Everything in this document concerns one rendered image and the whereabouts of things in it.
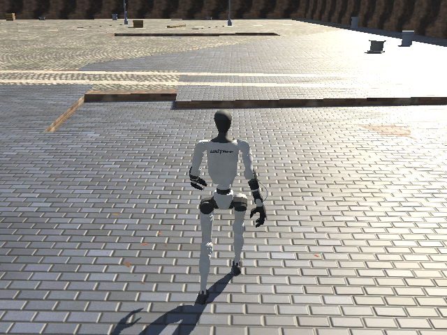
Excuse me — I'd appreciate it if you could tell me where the robot left hand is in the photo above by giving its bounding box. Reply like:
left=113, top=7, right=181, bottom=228
left=191, top=177, right=207, bottom=190

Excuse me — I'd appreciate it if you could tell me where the robot right upper arm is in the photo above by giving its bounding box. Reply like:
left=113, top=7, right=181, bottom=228
left=237, top=140, right=255, bottom=179

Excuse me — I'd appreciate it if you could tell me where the robot left foot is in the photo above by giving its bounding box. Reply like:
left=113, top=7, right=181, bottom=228
left=198, top=289, right=210, bottom=305

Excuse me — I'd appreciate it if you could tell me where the robot left forearm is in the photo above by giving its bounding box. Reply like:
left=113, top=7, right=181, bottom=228
left=189, top=166, right=199, bottom=184

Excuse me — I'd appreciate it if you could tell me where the robot right hand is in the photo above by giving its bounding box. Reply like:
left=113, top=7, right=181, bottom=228
left=250, top=205, right=266, bottom=228

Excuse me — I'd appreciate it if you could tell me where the left robot shin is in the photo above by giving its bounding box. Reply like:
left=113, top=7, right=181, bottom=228
left=199, top=242, right=211, bottom=295

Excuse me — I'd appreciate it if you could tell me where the robot right forearm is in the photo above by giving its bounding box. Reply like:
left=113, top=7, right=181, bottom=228
left=248, top=168, right=264, bottom=207

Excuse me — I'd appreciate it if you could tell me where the robot left upper arm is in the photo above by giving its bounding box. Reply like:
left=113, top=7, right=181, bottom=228
left=190, top=140, right=209, bottom=177

